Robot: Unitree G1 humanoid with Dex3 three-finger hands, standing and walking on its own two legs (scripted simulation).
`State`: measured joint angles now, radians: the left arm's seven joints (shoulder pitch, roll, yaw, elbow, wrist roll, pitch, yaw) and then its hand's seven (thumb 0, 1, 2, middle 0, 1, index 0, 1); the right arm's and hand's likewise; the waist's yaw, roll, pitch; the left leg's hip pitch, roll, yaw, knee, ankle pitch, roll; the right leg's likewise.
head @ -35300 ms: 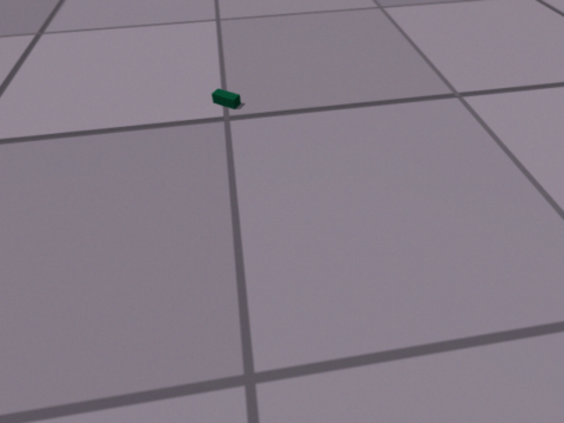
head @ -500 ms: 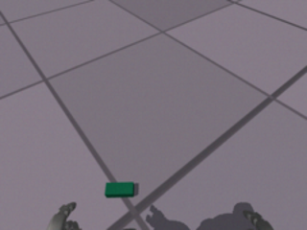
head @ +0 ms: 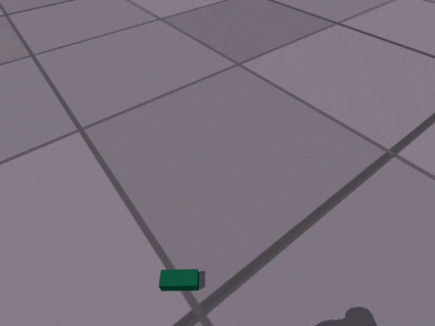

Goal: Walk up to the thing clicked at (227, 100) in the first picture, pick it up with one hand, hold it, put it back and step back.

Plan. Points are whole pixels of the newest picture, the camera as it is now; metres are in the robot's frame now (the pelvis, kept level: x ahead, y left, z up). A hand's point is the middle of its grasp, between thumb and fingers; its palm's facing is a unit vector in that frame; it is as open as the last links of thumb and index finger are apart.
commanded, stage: stand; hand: left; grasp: from above
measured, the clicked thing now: (179, 280) +0.45 +0.22 -0.75
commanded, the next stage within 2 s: step back in 1.80 s
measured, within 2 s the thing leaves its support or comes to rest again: neither
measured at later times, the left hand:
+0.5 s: hand out of the picture +0.05 +0.23 -0.16, palm faces +0.04 -0.94 -0.34, open 7.4 cm
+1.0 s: hand out of the picture +0.08 +0.23 -0.15, palm faces +0.03 -0.94 -0.34, open 7.4 cm
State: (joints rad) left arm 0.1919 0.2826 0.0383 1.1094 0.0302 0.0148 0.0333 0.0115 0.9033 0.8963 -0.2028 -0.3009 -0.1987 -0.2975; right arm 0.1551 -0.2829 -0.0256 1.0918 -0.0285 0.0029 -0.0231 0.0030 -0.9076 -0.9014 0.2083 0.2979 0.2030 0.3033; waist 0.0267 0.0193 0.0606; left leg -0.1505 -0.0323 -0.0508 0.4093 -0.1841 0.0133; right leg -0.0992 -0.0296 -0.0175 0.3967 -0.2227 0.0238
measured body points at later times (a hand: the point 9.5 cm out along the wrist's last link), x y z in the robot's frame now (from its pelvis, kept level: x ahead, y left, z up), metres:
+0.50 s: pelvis +0.00 -0.01 +0.00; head +0.00 -0.02 +0.45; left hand +0.05 +0.28 -0.13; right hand +0.06 -0.30 -0.14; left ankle +0.03 +0.11 -0.74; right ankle +0.00 -0.13 -0.74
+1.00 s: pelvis +0.01 -0.01 +0.00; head +0.02 -0.02 +0.45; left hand +0.08 +0.28 -0.13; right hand +0.09 -0.31 -0.14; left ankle +0.03 +0.11 -0.74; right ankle +0.00 -0.13 -0.74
